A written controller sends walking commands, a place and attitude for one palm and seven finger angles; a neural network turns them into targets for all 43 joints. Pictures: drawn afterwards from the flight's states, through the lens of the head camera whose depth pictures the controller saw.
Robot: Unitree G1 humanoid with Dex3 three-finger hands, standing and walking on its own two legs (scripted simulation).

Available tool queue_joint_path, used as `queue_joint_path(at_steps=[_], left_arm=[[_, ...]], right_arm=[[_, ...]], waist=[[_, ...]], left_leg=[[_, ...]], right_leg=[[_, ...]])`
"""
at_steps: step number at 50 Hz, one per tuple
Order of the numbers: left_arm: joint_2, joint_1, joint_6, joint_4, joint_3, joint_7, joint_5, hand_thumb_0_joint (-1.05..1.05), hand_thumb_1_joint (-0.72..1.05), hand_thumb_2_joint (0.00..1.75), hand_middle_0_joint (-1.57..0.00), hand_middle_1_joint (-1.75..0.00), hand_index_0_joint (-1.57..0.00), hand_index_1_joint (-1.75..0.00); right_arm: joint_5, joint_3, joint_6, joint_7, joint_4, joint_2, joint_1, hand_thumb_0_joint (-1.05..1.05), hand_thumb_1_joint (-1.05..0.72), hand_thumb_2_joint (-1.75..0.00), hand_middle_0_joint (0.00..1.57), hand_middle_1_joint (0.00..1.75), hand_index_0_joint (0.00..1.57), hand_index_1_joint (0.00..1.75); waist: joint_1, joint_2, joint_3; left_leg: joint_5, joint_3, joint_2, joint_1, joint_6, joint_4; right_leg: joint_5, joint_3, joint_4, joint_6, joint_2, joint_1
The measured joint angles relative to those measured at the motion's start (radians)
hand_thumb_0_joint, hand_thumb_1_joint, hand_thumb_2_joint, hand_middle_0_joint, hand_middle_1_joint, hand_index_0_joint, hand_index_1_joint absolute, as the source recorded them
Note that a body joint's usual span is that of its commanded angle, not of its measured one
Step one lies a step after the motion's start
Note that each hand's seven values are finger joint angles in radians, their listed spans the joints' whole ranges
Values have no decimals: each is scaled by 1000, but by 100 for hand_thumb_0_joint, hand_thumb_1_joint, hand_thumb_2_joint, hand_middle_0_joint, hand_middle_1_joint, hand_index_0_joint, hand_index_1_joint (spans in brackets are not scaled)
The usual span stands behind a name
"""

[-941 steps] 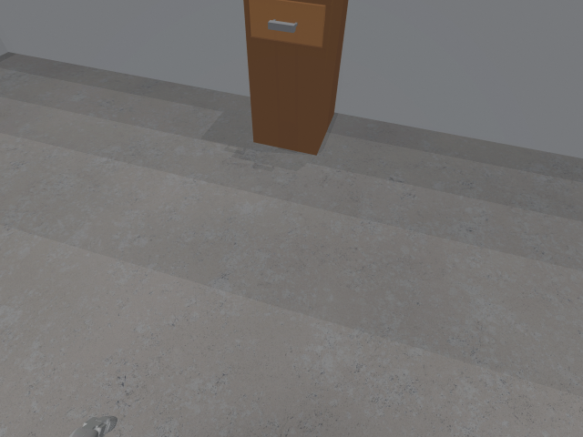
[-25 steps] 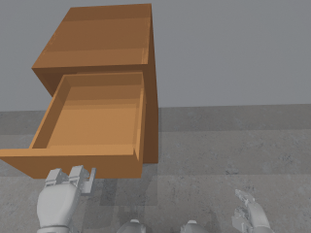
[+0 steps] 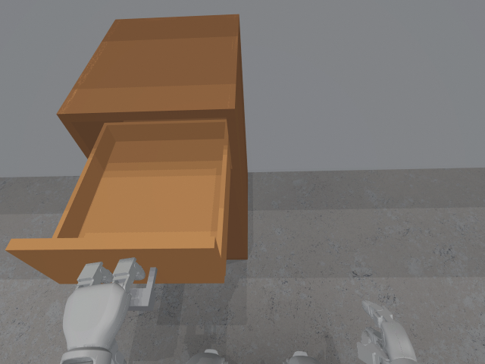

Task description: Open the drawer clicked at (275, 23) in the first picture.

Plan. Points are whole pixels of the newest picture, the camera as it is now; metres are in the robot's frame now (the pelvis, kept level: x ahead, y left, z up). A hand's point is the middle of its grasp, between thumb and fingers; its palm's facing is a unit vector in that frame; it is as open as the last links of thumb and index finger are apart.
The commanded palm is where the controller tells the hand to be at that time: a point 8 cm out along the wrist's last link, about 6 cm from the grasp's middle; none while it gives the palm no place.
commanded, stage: lift the hand off the handle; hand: left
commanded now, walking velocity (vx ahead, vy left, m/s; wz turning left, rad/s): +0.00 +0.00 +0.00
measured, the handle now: (121, 286) +0.25 +0.23 -0.02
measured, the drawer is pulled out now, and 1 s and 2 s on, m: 0.30 0.30 0.30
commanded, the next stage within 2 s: draw the hand back to the body in 1.96 s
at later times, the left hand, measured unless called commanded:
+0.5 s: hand (95, 310) +0.20 +0.24 +0.01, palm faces -0.01 -0.12 -0.99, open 13.7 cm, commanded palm +0.18 +0.24 +0.07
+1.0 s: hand (87, 302) +0.20 +0.24 +0.05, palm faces +0.01 -0.14 -0.99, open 13.7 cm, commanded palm +0.18 +0.23 +0.11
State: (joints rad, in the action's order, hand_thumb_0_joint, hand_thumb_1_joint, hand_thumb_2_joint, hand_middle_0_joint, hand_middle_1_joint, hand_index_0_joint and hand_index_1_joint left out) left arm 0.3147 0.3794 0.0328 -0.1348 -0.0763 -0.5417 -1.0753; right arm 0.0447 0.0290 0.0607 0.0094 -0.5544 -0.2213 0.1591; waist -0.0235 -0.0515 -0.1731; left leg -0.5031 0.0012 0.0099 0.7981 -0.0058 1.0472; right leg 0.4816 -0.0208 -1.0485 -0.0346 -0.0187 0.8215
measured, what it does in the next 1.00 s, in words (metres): stands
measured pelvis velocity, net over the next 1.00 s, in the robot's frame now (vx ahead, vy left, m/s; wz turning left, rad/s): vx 0.02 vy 0.02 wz -0.01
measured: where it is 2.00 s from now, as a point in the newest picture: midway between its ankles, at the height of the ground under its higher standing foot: outside the picture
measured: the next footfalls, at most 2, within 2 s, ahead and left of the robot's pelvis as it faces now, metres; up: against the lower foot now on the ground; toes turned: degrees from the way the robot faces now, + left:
none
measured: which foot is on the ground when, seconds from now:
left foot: down 0.00-1.00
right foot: down 0.00-1.00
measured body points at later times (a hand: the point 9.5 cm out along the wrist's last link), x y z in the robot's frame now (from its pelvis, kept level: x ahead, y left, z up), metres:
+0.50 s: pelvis +0.01 +0.01 +0.02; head +0.05 -0.01 +0.47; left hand +0.19 +0.25 +0.07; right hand +0.21 -0.21 -0.08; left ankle +0.00 +0.13 -0.67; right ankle +0.02 -0.10 -0.67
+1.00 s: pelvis +0.02 +0.02 +0.03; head +0.04 -0.01 +0.48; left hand +0.19 +0.24 +0.10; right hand +0.22 -0.20 -0.06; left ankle +0.00 +0.13 -0.67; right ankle +0.02 -0.10 -0.67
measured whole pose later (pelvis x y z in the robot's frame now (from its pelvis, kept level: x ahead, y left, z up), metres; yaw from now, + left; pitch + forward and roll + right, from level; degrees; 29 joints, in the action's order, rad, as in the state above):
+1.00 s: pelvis +0.02 +0.02 +0.03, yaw -1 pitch +9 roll +0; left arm 0.34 0.54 -0.01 0.17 -0.08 -0.40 -1.01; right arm 0.03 0.02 0.08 -0.05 -0.50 -0.22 0.17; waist -0.06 -0.07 -0.14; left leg -0.47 0.02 0.00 0.57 0.02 0.88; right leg 0.44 0.00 -0.87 -0.01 -0.01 0.59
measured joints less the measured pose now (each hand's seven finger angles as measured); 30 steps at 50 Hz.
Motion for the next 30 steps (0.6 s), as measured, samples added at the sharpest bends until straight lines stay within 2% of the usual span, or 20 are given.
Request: queue_joint_path(at_steps=[5,15,21,30], left_arm=[[7,21,10,22,4,-2,0,0,-49,30,-35,-120,-36,-121],[9,69,-22,91,15,0,15,0,-49,30,-34,-120,-36,-122],[10,86,-40,125,16,44,42,0,-49,30,-33,-120,-35,-122],[21,108,-8,174,16,87,39,0,-49,30,-32,-120,-33,-121]], right_arm=[[1,9,4,-9,5,-12,1,1,-90,-90,20,30,20,30],[-3,12,15,-22,16,-15,0,1,-90,-90,20,30,20,30],[-7,3,14,-27,22,-9,0,1,-90,-90,20,30,20,30],[-5,-6,13,-37,40,-1,-1,1,-90,-90,20,30,20,30]], waist=[[4,3,4],[-2,-2,10],[-11,-9,13],[-24,-7,22]], left_leg=[[1,3,1,-19,3,-13],[6,9,0,-72,10,-51],[16,10,-4,-116,15,-88],[24,13,-7,-158,20,-121]], right_leg=[[-4,3,17,3,-2,-20],[-13,10,59,10,-1,-73],[-23,11,98,15,2,-119],[-33,15,133,21,5,-162]])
